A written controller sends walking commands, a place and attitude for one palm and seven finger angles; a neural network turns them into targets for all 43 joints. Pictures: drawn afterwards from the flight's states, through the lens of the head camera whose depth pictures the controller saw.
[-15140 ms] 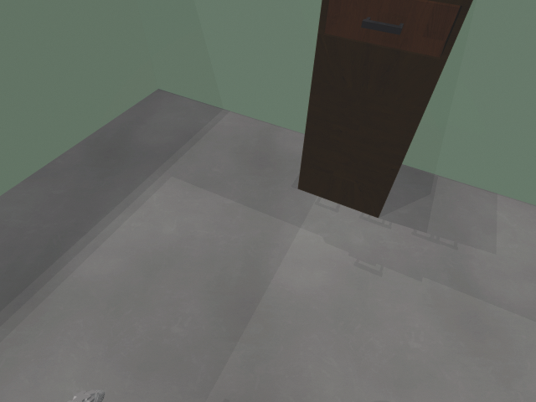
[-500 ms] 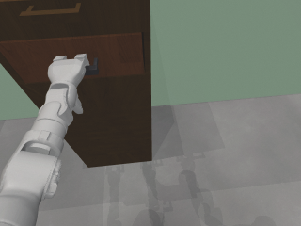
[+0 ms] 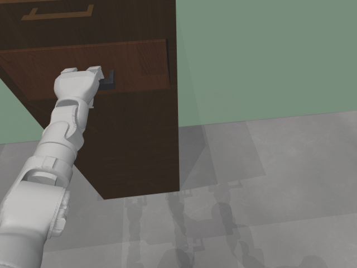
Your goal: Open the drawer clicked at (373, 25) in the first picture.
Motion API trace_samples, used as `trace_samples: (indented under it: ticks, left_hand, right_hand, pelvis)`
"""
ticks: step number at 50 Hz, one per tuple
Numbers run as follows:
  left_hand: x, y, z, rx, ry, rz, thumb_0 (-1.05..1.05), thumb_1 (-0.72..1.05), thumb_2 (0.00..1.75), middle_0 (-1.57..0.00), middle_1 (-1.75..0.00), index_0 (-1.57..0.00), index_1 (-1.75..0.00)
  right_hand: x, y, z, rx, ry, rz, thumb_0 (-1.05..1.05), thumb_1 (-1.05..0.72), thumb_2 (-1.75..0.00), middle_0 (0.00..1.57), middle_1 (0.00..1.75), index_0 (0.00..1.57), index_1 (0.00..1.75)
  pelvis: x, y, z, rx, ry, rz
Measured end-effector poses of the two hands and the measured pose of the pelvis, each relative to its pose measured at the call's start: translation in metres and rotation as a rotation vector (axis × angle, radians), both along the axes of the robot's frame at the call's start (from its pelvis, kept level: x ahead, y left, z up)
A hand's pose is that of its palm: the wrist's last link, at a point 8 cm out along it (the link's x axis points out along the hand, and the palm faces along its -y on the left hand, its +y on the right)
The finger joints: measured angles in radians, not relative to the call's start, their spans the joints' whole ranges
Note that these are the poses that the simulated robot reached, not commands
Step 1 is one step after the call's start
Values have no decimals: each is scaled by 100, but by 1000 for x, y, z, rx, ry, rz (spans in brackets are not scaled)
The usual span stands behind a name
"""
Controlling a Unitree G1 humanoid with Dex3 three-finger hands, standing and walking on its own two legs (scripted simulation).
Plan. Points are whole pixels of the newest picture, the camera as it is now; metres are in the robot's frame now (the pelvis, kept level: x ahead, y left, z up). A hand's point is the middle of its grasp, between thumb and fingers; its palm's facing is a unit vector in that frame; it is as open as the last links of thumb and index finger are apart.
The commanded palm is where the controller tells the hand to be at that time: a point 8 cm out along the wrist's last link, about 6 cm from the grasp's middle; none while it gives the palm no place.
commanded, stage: close the thumb around the handle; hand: left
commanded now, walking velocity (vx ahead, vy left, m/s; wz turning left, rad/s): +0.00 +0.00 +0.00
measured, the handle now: (89, 80) +0.54 +0.20 +0.12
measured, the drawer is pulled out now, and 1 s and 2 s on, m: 0.00 0.03 0.25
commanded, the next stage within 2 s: pull the drawer open in 0.02 s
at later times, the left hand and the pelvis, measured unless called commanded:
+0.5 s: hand (86, 109) +0.46 +0.20 +0.09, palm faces +0.03 -0.05 -1.00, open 5.4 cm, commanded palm +0.41 +0.21 +0.15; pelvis +0.01 +0.00 +0.00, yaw -1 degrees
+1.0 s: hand (85, 114) +0.45 +0.20 +0.10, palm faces +0.01 -0.03 -1.00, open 5.5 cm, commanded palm +0.40 +0.20 +0.15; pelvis +0.00 -0.01 +0.00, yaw +1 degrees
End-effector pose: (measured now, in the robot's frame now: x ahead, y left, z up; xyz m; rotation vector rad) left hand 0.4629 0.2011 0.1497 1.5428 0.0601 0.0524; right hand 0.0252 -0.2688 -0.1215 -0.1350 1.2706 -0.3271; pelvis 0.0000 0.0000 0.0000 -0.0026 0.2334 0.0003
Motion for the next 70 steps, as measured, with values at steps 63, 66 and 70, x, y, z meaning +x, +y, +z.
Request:
trace_samples:
  ticks: [63, 66, 70]
  left_hand:
    - [-90, -5, -4, -43, -59, -4, 3, 77, 80, -29, -135, -38, -132]
    - [-105, -6, -4, -54, -61, -6, 3, 77, 80, -29, -135, -38, -131]
    - [-126, -7, -4, -66, -64, -6, 3, 77, 79, -28, -135, -38, -130]
  right_hand:
    - [76, 4, 8, 59, -186, 78, 1, -91, -89, 20, 30, 20, 30]
    - [105, 9, 16, 63, -263, 113, 1, -91, -89, 20, 30, 20, 29]
    - [144, 19, 28, 74, -366, 172, 1, -91, -89, 20, 30, 20, 29]
  pelvis:
    - [9, -5, 8, 15, -101, -9]
    - [9, -4, 9, 16, -116, -8]
    - [10, -4, 10, 19, -134, -5]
